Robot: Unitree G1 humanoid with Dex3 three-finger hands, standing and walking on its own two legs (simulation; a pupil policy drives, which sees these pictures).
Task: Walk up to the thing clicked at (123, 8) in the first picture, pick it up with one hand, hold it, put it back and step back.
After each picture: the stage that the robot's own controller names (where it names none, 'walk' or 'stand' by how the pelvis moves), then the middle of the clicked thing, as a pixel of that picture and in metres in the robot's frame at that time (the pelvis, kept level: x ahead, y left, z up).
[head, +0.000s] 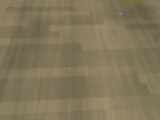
stand; (122, 11) +2.05 -0.62 -0.72
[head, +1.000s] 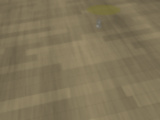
walk; (98, 23) +1.98 -0.12 -0.69
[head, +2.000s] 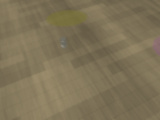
walk; (63, 42) +1.33 +0.27 -0.71
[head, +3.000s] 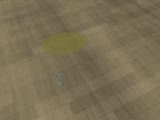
walk; (60, 78) +0.86 +0.27 -0.72
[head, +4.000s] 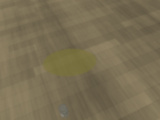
walk; (63, 110) +0.55 +0.21 -0.71
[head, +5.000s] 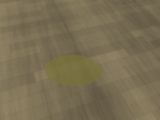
stand; out of the picture +0.41 +0.14 -0.70
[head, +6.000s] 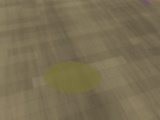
stand; out of the picture +0.38 +0.13 -0.72
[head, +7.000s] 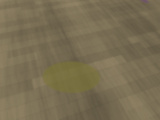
stand; out of the picture +0.39 +0.14 -0.73
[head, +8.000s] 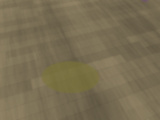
stand; out of the picture +0.38 +0.15 -0.73
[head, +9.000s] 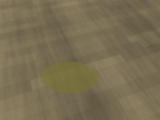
stand; out of the picture +0.37 +0.15 -0.73
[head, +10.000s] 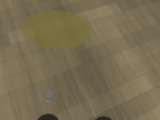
go down; (49, 95) +0.41 +0.16 -0.56
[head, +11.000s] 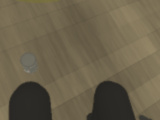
go down; (29, 63) +0.44 +0.20 -0.31
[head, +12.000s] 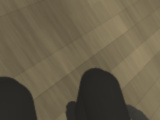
close in; out of the picture +0.43 +0.23 -0.25
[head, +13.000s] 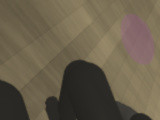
close; out of the picture +0.43 +0.25 -0.22
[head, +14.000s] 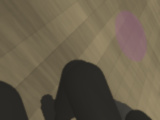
close; out of the picture +0.41 +0.25 -0.23
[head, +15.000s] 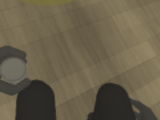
lift; (15, 74) +0.33 +0.23 -0.07
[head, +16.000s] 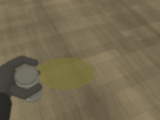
hold; (29, 84) +0.33 +0.17 +0.06
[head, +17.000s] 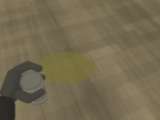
hold; (35, 89) +0.33 +0.16 +0.01
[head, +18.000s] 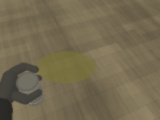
crouch; (31, 89) +0.32 +0.18 +0.01
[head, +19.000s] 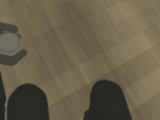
crouch; (12, 50) +0.44 +0.20 -0.09
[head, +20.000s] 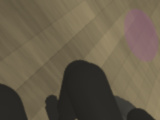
lower; out of the picture +0.43 +0.29 -0.22
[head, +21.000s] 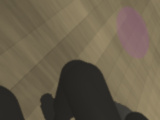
lower; out of the picture +0.43 +0.28 -0.23
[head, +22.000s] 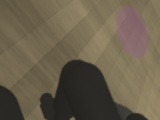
lower; out of the picture +0.43 +0.28 -0.23
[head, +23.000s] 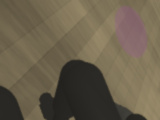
lower; out of the picture +0.43 +0.28 -0.23
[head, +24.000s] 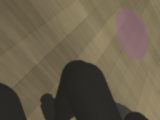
loosen; out of the picture +0.42 +0.26 -0.23
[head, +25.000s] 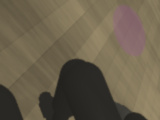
withdraw; out of the picture +0.42 +0.26 -0.23
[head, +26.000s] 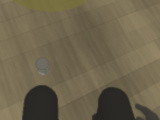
walk; (43, 66) +0.46 +0.19 -0.38
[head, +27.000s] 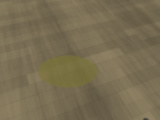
stand; out of the picture +0.38 +0.13 -0.66
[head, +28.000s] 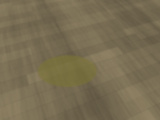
stand; out of the picture +0.40 +0.14 -0.67
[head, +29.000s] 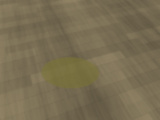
stand; out of the picture +0.40 +0.13 -0.70
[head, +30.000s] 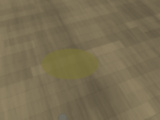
walk; out of the picture +0.42 +0.13 -0.71
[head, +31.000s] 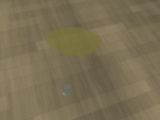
walk; (66, 89) +0.59 +0.10 -0.71
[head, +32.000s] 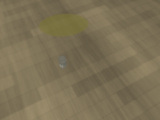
walk; (62, 62) +0.90 +0.20 -0.69
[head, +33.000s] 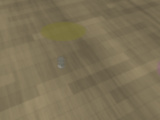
stand; (61, 62) +1.04 +0.19 -0.71
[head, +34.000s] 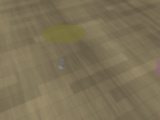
stand; (61, 63) +1.07 +0.20 -0.72
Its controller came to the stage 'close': yes
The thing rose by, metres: 0.72
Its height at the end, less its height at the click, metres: +0.00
